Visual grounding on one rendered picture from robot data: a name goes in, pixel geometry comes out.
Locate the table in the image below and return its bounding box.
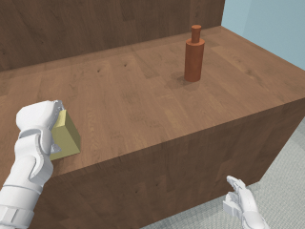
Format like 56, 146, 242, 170
0, 0, 305, 229

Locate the robot left hand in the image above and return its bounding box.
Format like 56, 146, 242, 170
16, 100, 65, 154

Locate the robot right hand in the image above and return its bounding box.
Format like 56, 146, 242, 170
222, 176, 259, 219

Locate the right robot forearm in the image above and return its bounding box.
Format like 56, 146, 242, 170
241, 211, 271, 229

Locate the sponge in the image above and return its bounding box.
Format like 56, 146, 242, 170
50, 110, 81, 160

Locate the left robot forearm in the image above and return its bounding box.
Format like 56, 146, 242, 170
0, 126, 53, 229

